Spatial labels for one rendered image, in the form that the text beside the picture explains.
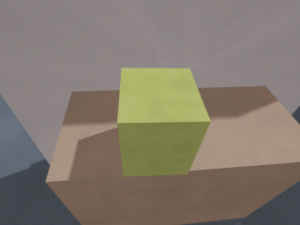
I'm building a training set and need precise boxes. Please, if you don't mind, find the pedestal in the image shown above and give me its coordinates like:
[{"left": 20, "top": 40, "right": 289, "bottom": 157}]
[{"left": 45, "top": 86, "right": 300, "bottom": 225}]

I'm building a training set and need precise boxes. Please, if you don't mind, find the carton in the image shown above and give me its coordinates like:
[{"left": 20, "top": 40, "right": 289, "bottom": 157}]
[{"left": 117, "top": 67, "right": 211, "bottom": 177}]

